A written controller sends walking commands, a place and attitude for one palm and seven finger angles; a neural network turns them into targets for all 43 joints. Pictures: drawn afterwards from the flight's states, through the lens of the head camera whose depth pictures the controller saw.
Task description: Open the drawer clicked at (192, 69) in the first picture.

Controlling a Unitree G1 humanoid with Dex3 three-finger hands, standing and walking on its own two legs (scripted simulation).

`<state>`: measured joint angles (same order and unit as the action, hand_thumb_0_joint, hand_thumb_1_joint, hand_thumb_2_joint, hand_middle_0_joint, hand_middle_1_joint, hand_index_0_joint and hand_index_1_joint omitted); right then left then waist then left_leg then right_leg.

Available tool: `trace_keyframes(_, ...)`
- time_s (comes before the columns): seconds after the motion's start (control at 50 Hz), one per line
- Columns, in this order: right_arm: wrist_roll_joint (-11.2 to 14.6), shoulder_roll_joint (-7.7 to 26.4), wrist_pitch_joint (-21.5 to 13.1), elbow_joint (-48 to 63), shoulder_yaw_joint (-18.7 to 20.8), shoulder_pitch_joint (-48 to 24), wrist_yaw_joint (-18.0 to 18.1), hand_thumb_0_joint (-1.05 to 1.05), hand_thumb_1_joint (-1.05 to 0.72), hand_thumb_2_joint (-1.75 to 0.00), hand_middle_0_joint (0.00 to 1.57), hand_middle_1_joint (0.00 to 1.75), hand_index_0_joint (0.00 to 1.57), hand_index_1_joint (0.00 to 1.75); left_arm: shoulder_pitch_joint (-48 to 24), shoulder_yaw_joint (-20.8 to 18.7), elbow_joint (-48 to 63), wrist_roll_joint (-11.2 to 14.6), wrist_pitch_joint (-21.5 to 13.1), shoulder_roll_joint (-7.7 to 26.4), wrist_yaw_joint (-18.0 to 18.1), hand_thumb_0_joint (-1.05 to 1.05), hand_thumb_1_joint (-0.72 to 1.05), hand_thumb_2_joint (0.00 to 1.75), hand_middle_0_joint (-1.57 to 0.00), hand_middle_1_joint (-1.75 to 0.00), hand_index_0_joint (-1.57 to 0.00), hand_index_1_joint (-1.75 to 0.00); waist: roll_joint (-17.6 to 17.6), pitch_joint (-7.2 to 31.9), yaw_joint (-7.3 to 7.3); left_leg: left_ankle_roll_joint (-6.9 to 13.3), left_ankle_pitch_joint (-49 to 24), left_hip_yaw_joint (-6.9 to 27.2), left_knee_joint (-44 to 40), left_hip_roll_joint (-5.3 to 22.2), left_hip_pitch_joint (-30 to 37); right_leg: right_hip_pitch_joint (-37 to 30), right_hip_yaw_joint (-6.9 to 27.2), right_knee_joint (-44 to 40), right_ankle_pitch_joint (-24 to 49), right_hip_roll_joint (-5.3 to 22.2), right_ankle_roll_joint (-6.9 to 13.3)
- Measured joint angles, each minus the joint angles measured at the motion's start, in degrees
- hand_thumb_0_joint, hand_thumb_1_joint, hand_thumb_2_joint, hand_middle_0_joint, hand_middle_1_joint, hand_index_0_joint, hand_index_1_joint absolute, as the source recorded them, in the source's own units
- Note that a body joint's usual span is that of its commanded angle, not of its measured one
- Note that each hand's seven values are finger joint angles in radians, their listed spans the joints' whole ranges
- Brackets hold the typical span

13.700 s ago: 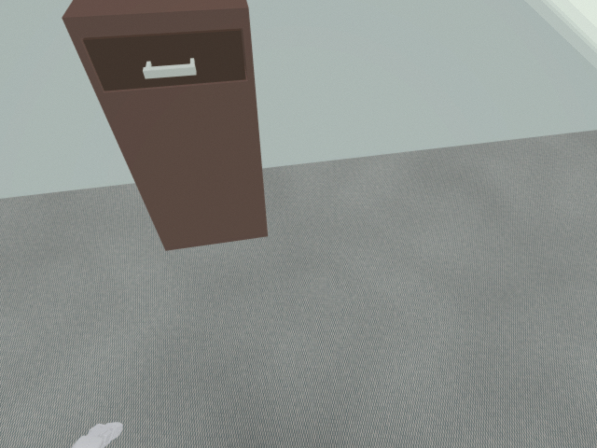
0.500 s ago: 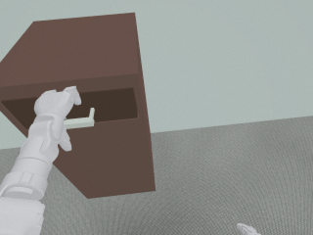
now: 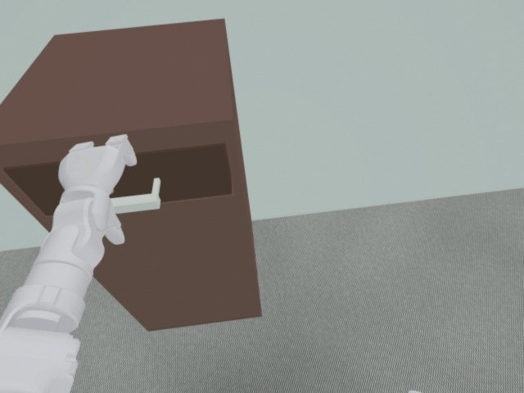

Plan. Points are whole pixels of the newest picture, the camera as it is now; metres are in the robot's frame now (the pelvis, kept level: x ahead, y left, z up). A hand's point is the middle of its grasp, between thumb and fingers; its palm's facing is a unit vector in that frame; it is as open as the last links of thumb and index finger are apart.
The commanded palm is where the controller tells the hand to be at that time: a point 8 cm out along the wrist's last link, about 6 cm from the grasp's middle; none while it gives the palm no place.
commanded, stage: move the hooked fingers above the handle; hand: left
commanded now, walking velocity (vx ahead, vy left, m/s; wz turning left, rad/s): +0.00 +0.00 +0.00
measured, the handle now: (125, 196) +0.45 +0.27 +0.04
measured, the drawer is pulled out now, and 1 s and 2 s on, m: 0.00 0.00 0.00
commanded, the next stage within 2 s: none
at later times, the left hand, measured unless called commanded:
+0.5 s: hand (117, 183) +0.42 +0.25 +0.11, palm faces +0.09 -0.04 -1.00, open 13.5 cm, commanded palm +0.39 +0.28 +0.16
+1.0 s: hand (113, 193) +0.41 +0.26 +0.10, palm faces +0.07 -0.07 -0.99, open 13.8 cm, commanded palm +0.39 +0.28 +0.15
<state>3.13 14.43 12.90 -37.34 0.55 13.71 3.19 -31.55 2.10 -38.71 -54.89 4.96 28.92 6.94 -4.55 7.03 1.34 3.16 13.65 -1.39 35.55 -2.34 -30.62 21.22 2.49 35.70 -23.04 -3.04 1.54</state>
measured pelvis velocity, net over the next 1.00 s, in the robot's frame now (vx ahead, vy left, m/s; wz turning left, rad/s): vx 0.00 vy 0.00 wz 0.05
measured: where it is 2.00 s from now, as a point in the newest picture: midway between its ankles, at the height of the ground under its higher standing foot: outside the picture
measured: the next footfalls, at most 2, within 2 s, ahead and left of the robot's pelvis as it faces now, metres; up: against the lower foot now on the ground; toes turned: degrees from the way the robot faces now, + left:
none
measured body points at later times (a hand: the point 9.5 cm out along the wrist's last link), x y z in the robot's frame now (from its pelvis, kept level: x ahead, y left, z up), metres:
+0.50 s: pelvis +0.00 +0.00 +0.00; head +0.03 -0.02 +0.45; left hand +0.41 +0.25 +0.16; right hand +0.12 -0.25 -0.14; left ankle +0.04 +0.09 -0.72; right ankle -0.06 -0.11 -0.72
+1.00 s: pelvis +0.00 +0.00 -0.01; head +0.05 -0.02 +0.44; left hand +0.40 +0.26 +0.15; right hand +0.10 -0.29 -0.14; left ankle +0.04 +0.09 -0.72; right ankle -0.06 -0.11 -0.72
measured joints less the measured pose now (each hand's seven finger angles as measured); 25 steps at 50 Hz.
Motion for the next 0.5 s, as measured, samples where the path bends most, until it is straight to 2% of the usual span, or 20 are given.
trace_keyframes(0.08, 0.35, -0.31, -0.09, 1.10, -0.25, 1.22, 0.76, 0.01, -0.91, -0.90, 0.20, 0.30, 0.20, 0.30, 1.88, -1.46, -1.06, 0.52, -0.40, 2.78, -4.15, 0.00, -0.49, 0.30, -0.35, -1.23, -0.34, -1.22, 0.42, -0.24, 0.03, -0.15, -0.23, 0.30, -0.86, 0.05, 1.37, -1.55, -0.24, -1.13, 0.30, -0.09, 0.22)
trace_keyframes(0.16, 0.08, 0.39, -0.90, 1.15, 0.96, 2.31, 1.15, 0.01, -0.91, -0.90, 0.20, 0.30, 0.20, 0.30, 3.38, 0.19, 2.49, 1.33, -4.64, 3.91, -7.13, 0.00, -0.49, 0.30, -0.33, -1.21, -0.32, -1.21, 0.92, -1.14, -1.09, -0.19, -0.13, 1.61, -0.32, -0.25, 1.40, -2.45, -1.59, -1.61, 0.23, -0.04, 0.35)
trace_keyframes(0.24, -0.25, 1.48, -1.73, 0.32, 2.23, 1.61, 1.40, 0.01, -0.91, -0.90, 0.20, 0.30, 0.20, 0.30, 3.07, 2.31, 6.11, 1.91, -9.90, 2.72, -6.62, 0.00, -0.49, 0.30, -0.33, -1.21, -0.32, -1.21, 1.10, -2.22, -1.88, -0.11, 0.05, 2.71, 0.95, -0.72, 0.28, -1.96, -2.83, -0.89, -0.15, 0.19, 0.28)
trace_keyframes(0.3, -0.44, 1.86, -2.36, -0.21, 2.76, 0.17, 1.17, 0.01, -0.91, -0.90, 0.20, 0.30, 0.20, 0.30, 1.53, 2.60, 6.98, 1.57, -12.22, 1.36, -4.07, 0.00, -0.49, 0.30, -0.33, -1.21, -0.32, -1.21, 1.19, -2.63, -1.81, -0.07, 0.06, 2.85, 1.77, -0.91, -1.17, -0.44, -3.07, 0.26, -0.45, 0.35, 0.21)
trace_keyframes(0.34, -0.62, 1.86, -2.64, -0.38, 2.71, -0.73, 0.89, 0.01, -0.91, -0.90, 0.20, 0.30, 0.20, 0.30, 0.13, 2.11, 6.41, 0.99, -12.15, 0.75, -1.65, 0.00, -0.49, 0.30, -0.33, -1.21, -0.32, -1.20, 1.16, -2.46, -1.52, -0.06, 0.03, 2.66, 2.12, -0.90, -2.20, 0.78, -2.92, 0.96, -0.57, 0.38, 0.18)
trace_keyframes(0.4, -0.73, 1.48, -2.83, -0.58, 2.25, -1.58, 0.45, 0.00, -0.91, -0.90, 0.20, 0.30, 0.20, 0.30, -2.90, 1.29, 3.45, 0.11, -9.40, 0.46, 1.55, 0.00, -0.49, 0.30, -0.33, -1.21, -0.32, -1.20, 1.02, -1.99, -1.08, -0.05, 0.01, 2.19, 2.36, -0.79, -3.40, 2.35, -2.47, 1.73, -0.67, 0.37, 0.12)
trace_keyframes(0.5, -0.48, 0.69, -1.47, -0.86, 0.92, -1.01, 0.06, 0.00, -0.91, -0.90, 0.20, 0.30, 0.20, 0.30, -3.85, 2.15, 1.03, -0.23, -5.35, -0.54, 2.09, 0.00, -0.49, 0.30, -0.41, -1.27, -0.37, -1.26, 0.29, -0.48, -1.35, -0.03, -0.12, 1.34, 1.42, -0.45, -2.75, 2.14, -1.52, 1.11, -0.33, 0.21, 0.05)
